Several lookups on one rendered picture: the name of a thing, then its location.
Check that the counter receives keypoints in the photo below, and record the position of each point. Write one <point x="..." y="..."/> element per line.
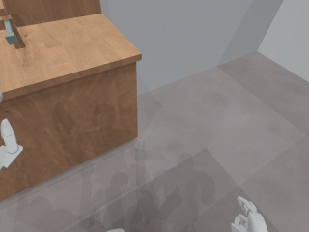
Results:
<point x="69" y="87"/>

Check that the tap lever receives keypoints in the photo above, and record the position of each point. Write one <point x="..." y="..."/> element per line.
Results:
<point x="10" y="35"/>

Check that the robot left hand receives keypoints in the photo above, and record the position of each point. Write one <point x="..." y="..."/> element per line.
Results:
<point x="10" y="152"/>

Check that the robot right hand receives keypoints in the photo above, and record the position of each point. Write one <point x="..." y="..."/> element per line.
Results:
<point x="254" y="222"/>

